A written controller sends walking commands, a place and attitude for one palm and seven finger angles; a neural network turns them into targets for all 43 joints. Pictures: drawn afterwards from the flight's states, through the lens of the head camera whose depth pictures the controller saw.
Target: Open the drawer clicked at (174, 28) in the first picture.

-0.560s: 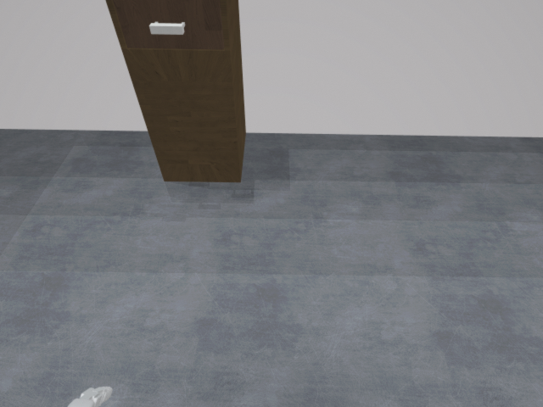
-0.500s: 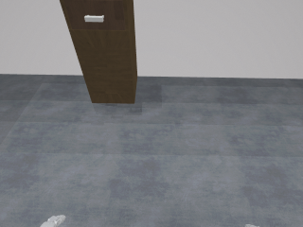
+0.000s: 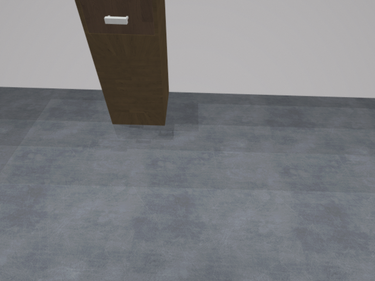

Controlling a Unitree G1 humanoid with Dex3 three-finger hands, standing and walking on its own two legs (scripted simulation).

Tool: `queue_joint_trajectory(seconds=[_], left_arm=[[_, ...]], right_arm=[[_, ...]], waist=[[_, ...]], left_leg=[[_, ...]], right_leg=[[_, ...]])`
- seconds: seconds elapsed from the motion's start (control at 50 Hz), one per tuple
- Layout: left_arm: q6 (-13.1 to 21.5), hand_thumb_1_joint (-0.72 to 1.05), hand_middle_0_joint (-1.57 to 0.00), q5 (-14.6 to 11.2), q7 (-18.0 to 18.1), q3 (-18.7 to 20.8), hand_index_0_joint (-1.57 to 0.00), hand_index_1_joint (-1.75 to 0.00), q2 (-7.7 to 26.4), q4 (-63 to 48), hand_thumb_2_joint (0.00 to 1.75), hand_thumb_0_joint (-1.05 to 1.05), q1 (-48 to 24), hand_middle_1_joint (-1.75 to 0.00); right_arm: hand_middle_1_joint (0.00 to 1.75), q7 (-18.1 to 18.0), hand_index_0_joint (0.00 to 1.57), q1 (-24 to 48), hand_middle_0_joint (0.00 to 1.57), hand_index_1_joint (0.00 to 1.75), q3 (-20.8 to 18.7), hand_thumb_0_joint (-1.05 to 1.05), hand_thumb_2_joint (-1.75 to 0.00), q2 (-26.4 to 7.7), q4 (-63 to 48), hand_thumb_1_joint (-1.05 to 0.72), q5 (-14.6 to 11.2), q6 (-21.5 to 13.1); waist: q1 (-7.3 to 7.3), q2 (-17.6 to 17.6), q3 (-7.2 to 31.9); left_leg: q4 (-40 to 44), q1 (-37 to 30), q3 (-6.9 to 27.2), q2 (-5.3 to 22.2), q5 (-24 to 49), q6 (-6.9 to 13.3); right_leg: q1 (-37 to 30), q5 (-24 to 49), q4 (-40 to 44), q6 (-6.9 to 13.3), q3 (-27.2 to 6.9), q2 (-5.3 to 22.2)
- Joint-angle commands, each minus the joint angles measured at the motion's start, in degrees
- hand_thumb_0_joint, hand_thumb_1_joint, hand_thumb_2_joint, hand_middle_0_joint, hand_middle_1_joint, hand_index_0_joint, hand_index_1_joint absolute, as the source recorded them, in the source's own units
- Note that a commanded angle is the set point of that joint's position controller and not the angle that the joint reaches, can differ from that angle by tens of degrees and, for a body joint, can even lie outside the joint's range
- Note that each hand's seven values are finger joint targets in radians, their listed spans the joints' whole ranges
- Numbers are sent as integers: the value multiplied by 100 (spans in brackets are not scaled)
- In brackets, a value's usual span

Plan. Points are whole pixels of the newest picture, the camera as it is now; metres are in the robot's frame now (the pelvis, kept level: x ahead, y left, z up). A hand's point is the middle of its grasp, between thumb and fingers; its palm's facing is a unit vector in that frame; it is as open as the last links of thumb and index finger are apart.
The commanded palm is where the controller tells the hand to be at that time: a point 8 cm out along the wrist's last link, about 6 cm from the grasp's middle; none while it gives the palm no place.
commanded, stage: stand and wait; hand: left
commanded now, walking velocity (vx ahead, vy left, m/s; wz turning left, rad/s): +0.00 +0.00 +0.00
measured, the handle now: (117, 18) +1.29 +0.45 +0.02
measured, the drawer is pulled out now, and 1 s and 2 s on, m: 0.00 0.00 0.00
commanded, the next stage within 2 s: look at it before walking up in 0.56 s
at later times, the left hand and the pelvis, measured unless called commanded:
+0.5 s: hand out of the picture +0.06 +0.25 -0.15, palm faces -0.02 -0.94 -0.33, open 7.4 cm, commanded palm none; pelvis -0.02 +0.00 +0.00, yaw +0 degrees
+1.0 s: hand out of the picture +0.07 +0.25 -0.15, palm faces -0.03 -0.94 -0.34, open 7.4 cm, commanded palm none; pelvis +0.00 +0.00 +0.00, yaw +0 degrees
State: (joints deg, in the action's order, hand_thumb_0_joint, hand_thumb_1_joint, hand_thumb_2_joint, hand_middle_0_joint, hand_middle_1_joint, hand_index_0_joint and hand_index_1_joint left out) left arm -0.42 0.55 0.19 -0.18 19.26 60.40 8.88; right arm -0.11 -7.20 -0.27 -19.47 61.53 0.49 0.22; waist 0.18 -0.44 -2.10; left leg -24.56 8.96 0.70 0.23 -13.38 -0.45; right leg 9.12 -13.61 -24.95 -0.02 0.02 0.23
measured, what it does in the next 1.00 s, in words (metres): stands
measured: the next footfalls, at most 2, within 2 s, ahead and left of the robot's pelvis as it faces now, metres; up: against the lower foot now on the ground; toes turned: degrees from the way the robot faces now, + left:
left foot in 1.64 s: +0.11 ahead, +0.15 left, +0.00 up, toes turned +18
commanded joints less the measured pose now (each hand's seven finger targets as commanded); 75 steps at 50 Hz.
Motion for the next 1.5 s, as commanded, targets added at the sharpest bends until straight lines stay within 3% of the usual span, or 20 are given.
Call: queue_joint_trajectory(seconds=[0.0, 0.42, 0.86, 1.26, 1.3, 1.32, 1.36, 1.38, 1.4, 1.42, 1.44, 1.48], left_arm=[[177, 90, -20, -10, 48, 225, -20, -30, 1192, -350, 90, 0, -332, -30], [163, 90, -20, 18, 37, 213, -20, -30, 1183, -213, 90, 0, -302, -30], [196, 90, -20, 10, 46, 203, -20, -30, 1191, -146, 90, 0, -265, -30], [209, 90, -20, 9, 49, 206, -20, -30, 1224, -166, 90, 0, -335, -30], [106, 90, -20, 3, 74, 89, -20, -30, 601, -30, 90, 0, 16, -30], [52, 90, -20, 26, 74, 98, -20, -30, 548, -14, 90, 0, 153, -30], [-11, 90, -20, 58, 33, 191, -20, -30, 721, -48, 90, 0, 354, -30], [-23, 90, -20, 71, 27, 260, -20, -30, 876, -90, 90, 0, 520, -30], [-20, 90, -20, 88, 35, 338, -20, -30, 996, -133, 90, 0, 717, -30], [5, 90, -20, 105, 54, 380, -20, -30, 1048, -183, 90, 0, 884, -30], [85, 90, -20, 115, 67, 402, -20, -30, 995, -218, 90, 0, 862, -30], [212, 90, -20, 114, 62, 433, -20, -30, 892, -309, 90, 0, 765, -30]], right_arm=[[30, -64, 20, 388, 20, 30, -198, 0, -90, -1138, -347, -90, 13, -189], [30, -32, 20, 259, 20, 30, -200, 0, -90, -1153, -141, -90, 6, -182], [30, -49, 20, 295, 20, 30, -184, 0, -90, -1173, -120, -90, -10, -212], [30, -56, 20, 403, 20, 30, -171, 0, -90, -1181, -136, -90, -7, -201], [30, -21, 20, 105, 20, 30, -20, 0, -90, -527, -25, -90, 32, -101], [30, -1, 20, -37, 20, 30, -4, 0, -90, -453, -21, -90, 46, -52], [30, 28, 20, -29, 20, 30, -30, 0, -90, -422, -123, -90, 82, 12], [30, 32, 20, -16, 20, 30, -34, 0, -90, -371, -213, -90, 90, 42], [30, 31, 20, 21, 20, 30, -68, 0, -90, -338, -328, -90, 90, 57], [30, 52, 20, 152, 20, 30, -127, 0, -90, -417, -480, -90, 81, 68], [30, 87, 20, 190, 20, 30, -175, 0, -90, -431, -549, -90, 73, 29], [30, 155, 20, 56, 20, 30, -193, 0, -90, -277, -609, -90, 49, -33]], waist=[[-10, 19, 369], [-5, 43, 168], [-11, 11, 441], [-11, 10, 422], [2, -21, 463], [30, -51, 416], [145, -313, -4], [233, -733, -189], [319, -1183, -271], [404, -1271, -420], [349, -1023, -489], [200, -633, -360]], left_leg=[[437, -33, 473, 586, 793, 219], [685, 136, 589, 603, 201, 213], [607, -143, 520, 660, 939, 203], [651, -283, 467, 662, 1107, 177], [519, -124, 415, 571, 625, 100], [392, 97, 406, 510, 162, 108], [59, 948, 321, 274, -909, 126], [-452, 1455, 92, 92, -1235, 91], [-1191, 1821, -171, 33, -1350, 58], [-1998, 2143, -160, 151, -1615, 73], [-2526, 2400, -43, 299, -1491, 95], [-2637, 2393, -125, 467, -1260, 76]], right_leg=[[-36, 704, 548, 198, -596, 678], [183, -139, 776, 164, -672, 628], [-74, 811, 650, 160, -586, 670], [-146, 1102, 703, 165, -599, 679], [-207, 312, 666, 42, -480, 681], [-220, -344, 621, 33, -479, 668], [-214, -1628, 885, 144, -758, 849], [-296, -2201, 1193, 309, -1118, 1159], [-338, -2604, 1571, 557, -1584, 1646], [-269, -2738, 1797, 812, -1912, 2035], [-358, -2298, 1809, 960, -1946, 2203], [-616, -1062, 1479, 965, -1204, 2124]])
